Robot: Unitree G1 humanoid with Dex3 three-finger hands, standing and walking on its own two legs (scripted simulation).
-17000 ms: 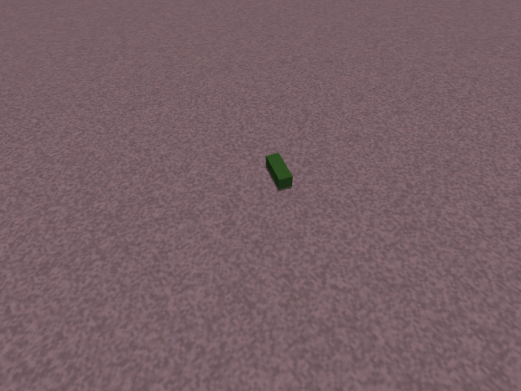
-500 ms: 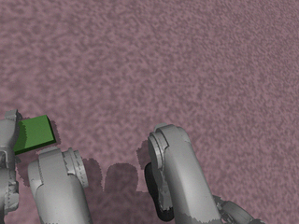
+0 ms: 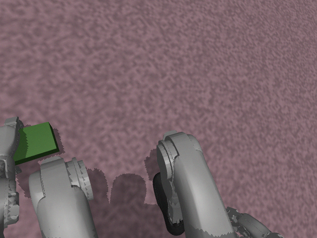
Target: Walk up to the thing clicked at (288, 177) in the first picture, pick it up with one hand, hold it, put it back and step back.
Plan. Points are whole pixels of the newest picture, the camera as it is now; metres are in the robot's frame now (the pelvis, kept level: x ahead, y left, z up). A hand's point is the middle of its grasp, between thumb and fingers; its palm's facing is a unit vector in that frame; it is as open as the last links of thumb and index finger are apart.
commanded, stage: close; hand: left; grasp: from above
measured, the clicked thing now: (12, 149) +0.37 +0.30 -0.26
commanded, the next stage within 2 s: none
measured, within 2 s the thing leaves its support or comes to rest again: neither
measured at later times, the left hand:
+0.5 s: hand (8, 152) +0.36 +0.30 -0.24, palm faces -0.43 -0.15 -0.89, open 12.2 cm
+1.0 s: hand (8, 151) +0.36 +0.30 -0.24, palm faces -0.44 -0.15 -0.89, open 12.0 cm
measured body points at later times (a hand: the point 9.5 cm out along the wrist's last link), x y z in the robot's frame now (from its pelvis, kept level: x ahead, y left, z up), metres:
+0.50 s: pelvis +0.00 +0.00 +0.00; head +0.23 +0.11 +0.37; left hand +0.38 +0.30 -0.19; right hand +0.09 -0.27 -0.07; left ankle +0.07 +0.14 -0.26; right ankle +0.11 -0.14 -0.26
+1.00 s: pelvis +0.00 +0.00 +0.00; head +0.23 +0.11 +0.37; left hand +0.38 +0.31 -0.19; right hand +0.09 -0.27 -0.07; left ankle +0.07 +0.14 -0.26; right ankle +0.11 -0.14 -0.26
